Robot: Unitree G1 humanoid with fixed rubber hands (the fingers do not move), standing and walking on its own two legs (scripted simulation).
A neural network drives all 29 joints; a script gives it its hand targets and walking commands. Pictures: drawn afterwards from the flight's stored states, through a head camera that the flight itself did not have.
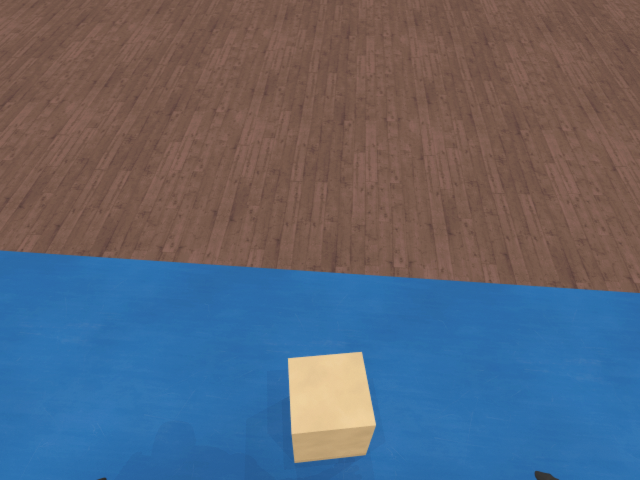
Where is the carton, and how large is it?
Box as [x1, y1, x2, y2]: [288, 352, 375, 462]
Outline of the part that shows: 361,352 288,358 291,433 294,462 365,454 375,426 375,422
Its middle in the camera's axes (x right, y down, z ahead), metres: +0.02 +0.48 +1.11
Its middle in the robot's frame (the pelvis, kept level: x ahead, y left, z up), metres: +0.48 -0.03 -0.65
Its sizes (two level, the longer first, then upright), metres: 0.210 0.200 0.250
